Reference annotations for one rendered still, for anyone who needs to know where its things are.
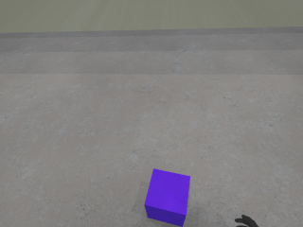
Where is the right robot hand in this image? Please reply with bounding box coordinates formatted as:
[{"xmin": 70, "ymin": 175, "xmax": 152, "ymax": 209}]
[{"xmin": 235, "ymin": 215, "xmax": 258, "ymax": 227}]

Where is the carton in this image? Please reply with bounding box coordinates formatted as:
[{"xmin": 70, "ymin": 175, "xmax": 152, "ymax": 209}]
[{"xmin": 144, "ymin": 168, "xmax": 190, "ymax": 227}]

